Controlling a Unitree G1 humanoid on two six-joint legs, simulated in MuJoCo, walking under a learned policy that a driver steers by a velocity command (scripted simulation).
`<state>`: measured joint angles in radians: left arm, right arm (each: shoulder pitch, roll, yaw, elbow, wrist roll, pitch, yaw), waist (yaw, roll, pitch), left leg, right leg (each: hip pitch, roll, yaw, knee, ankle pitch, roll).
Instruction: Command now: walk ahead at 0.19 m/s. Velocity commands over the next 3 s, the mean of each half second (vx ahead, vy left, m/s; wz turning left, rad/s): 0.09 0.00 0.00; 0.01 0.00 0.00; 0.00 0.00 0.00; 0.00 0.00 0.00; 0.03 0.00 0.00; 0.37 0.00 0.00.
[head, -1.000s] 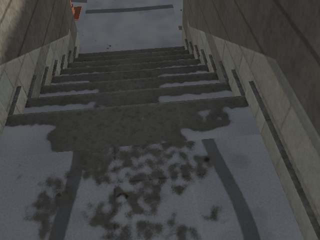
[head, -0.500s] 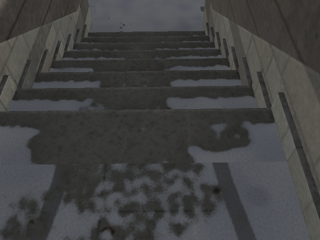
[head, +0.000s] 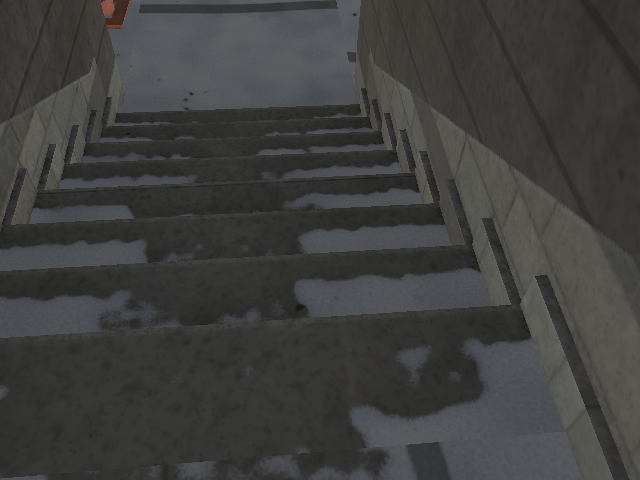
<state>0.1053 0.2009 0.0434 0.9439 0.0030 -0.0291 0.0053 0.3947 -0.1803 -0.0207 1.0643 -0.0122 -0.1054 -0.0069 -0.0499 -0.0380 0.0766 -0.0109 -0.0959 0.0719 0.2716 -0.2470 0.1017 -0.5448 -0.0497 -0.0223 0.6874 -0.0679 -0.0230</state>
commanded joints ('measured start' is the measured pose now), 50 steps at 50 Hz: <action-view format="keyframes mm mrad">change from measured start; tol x16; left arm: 1 52 45 -6 -15 6 -21 12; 6 314 187 21 74 29 -62 28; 12 96 61 -34 29 10 -17 39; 50 309 0 -61 169 4 23 38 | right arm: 1 37 -121 -17 -15 -11 1 -19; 50 0 -23 15 67 1 80 -25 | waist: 1 25 148 -42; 7 102 -166 -336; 11 19 -40 -82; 23 46 91 17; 50 52 32 14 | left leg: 1 -11 238 -84 61 906 55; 5 -74 192 -89 348 683 7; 7 -279 15 -41 726 -339 -52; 8 -316 36 -102 779 -415 -51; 21 -87 116 -97 179 -21 -44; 26 -365 198 -246 -40 -188 -16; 50 -196 173 -198 -15 105 -19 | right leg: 1 125 41 -30 -76 12 -14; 4 300 56 -18 -256 93 -52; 6 658 -231 218 -172 905 -207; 7 671 -354 367 -225 976 -325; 10 356 -236 255 -390 393 -245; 21 97 -124 218 -494 -443 -54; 27 388 -33 99 -326 -119 -3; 50 355 -57 91 -311 -23 29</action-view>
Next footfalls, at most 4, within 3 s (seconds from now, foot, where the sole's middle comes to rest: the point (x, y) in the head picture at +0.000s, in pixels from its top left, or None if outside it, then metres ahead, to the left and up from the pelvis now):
0.10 right None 0.19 -0.10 -0.78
0.42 left None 0.11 0.11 -0.78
2.72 right None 0.29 -0.09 -0.78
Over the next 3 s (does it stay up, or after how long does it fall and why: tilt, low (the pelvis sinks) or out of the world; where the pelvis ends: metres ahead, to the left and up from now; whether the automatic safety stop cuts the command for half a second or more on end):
stays up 0.33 -0.02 0.00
